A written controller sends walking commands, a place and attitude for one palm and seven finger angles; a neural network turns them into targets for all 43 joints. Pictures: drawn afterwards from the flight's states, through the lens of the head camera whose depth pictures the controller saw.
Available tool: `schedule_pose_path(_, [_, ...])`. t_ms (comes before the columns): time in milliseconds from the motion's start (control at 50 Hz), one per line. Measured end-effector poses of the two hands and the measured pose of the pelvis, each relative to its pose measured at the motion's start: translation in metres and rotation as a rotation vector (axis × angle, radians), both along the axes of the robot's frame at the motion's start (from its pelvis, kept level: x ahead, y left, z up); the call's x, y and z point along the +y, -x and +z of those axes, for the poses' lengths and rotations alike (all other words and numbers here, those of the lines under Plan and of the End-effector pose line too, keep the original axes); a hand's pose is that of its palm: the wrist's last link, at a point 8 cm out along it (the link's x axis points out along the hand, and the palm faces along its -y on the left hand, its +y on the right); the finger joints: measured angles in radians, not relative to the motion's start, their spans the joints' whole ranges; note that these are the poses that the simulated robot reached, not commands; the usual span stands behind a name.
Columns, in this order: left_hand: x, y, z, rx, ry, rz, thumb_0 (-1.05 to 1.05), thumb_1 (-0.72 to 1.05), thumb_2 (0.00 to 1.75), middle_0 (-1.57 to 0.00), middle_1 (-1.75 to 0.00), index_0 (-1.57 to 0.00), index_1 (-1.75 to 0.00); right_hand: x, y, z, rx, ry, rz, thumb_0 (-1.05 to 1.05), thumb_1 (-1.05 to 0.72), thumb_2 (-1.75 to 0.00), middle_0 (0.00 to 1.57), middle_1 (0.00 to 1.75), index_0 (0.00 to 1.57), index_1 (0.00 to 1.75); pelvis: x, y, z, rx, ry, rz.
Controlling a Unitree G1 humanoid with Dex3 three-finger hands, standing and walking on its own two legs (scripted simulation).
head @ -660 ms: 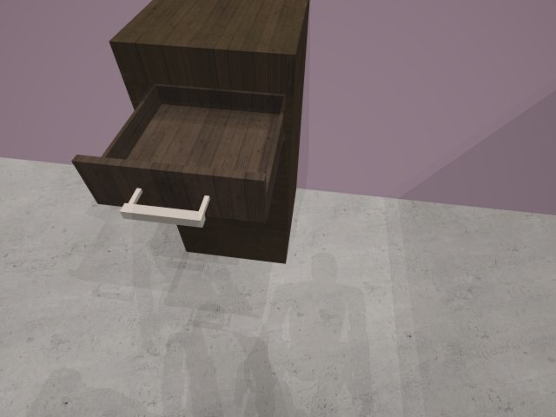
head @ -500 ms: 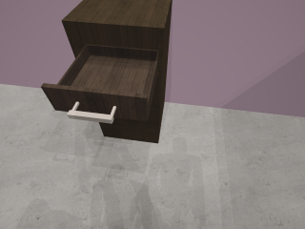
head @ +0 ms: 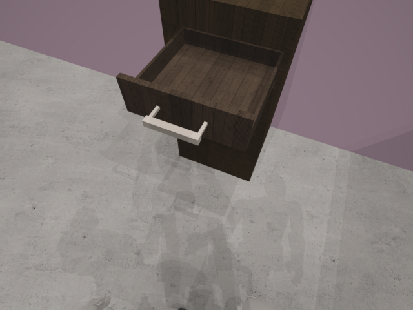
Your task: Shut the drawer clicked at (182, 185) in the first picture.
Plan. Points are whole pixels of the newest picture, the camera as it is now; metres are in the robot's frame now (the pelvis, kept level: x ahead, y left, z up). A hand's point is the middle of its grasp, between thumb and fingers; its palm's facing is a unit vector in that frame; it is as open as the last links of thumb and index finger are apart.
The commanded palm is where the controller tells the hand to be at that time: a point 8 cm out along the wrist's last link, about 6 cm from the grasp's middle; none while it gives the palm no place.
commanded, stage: stand and wait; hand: left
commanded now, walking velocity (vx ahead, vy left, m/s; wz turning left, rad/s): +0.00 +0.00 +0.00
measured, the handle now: (175, 123) +0.55 +0.11 -0.04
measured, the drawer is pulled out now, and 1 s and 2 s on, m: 0.30 0.30 0.30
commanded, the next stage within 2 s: turn or walk to find it in 0.22 s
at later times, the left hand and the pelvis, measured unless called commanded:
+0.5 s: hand out of the picture +0.01 +0.12 -0.18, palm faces +0.15 -0.97 -0.19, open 7.4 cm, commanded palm none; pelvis +0.02 -0.05 -0.01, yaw +4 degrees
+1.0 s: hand out of the picture +0.05 +0.14 -0.18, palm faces +0.20 -0.95 -0.23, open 7.4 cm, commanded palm none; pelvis +0.03 -0.05 -0.01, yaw +7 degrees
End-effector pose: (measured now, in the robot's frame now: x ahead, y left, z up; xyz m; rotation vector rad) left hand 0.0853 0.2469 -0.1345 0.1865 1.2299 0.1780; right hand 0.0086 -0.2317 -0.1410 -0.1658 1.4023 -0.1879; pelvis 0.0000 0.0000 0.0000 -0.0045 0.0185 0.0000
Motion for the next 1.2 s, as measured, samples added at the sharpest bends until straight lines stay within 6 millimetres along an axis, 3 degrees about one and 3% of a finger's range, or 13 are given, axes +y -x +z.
schedule_pose_path(100, [-0.017, 0.002, 0.002, -0.033, -0.040, 0.008, 0.00, 0.91, 0.90, -0.19, -0.30, -0.20, -0.30, -0.024, -0.025, -0.014, -0.046, -0.025, 0.020, 0.01, -0.90, -0.90, 0.20, 0.30, 0.20, 0.30, -0.024, -0.003, -0.008, 0.008, -0.026, 0.016])
schedule_pose_path(220, [-0.045, 0.036, 0.002, 0.069, -0.020, 0.036, 0.00, 0.91, 0.90, -0.20, -0.30, -0.20, -0.30, -0.043, -0.055, -0.012, -0.099, -0.032, 0.023, 0.01, -0.90, -0.90, 0.19, 0.30, 0.20, 0.30, -0.036, -0.009, -0.004, -0.019, -0.025, 0.025])
schedule_pose_path(360, [-0.062, 0.070, -0.018, 0.156, 0.045, 0.119, 0.00, 0.90, 0.90, -0.20, -0.30, -0.20, -0.30, -0.043, -0.075, -0.009, -0.117, -0.010, 0.075, 0.01, -0.91, -0.90, 0.19, 0.30, 0.20, 0.30, -0.041, -0.018, -0.010, -0.035, -0.017, 0.053])
schedule_pose_path(540, [-0.082, 0.083, -0.015, 0.192, 0.066, 0.152, 0.00, 0.91, 0.90, -0.20, -0.30, -0.20, -0.30, -0.045, -0.078, -0.010, -0.067, -0.029, 0.096, 0.01, -0.92, -0.90, 0.20, 0.30, 0.20, 0.30, -0.054, -0.025, -0.005, -0.031, -0.014, 0.071])
schedule_pose_path(680, [-0.086, 0.071, -0.012, 0.187, 0.063, 0.135, 0.00, 0.91, 0.90, -0.20, -0.30, -0.20, -0.30, -0.048, -0.065, -0.010, -0.047, -0.029, 0.066, 0.01, -0.93, -0.90, 0.20, 0.30, 0.20, 0.30, -0.056, -0.032, -0.003, -0.041, -0.013, 0.062])
schedule_pose_path(840, [-0.073, 0.053, -0.014, 0.124, 0.039, 0.154, 0.00, 0.91, 0.90, -0.20, -0.30, -0.20, -0.30, -0.044, -0.038, -0.013, 0.035, -0.039, 0.057, 0.01, -0.91, -0.90, 0.19, 0.30, 0.20, 0.30, -0.056, -0.033, -0.006, -0.050, -0.010, 0.094])
schedule_pose_path(980, [-0.058, 0.048, -0.018, 0.090, 0.025, 0.189, 0.00, 0.91, 0.90, -0.20, -0.30, -0.20, -0.30, -0.036, -0.030, -0.014, 0.064, -0.036, 0.079, 0.01, -0.91, -0.90, 0.19, 0.30, 0.20, 0.30, -0.050, -0.031, -0.010, -0.049, -0.015, 0.124])
schedule_pose_path(1200, [-0.070, 0.075, -0.013, 0.140, 0.041, 0.216, 0.00, 0.91, 0.90, -0.19, -0.30, -0.20, -0.30, -0.034, -0.044, -0.013, 0.033, -0.047, 0.112, 0.02, -0.92, -0.90, 0.20, 0.30, 0.20, 0.30, -0.052, -0.030, -0.005, -0.047, -0.014, 0.133])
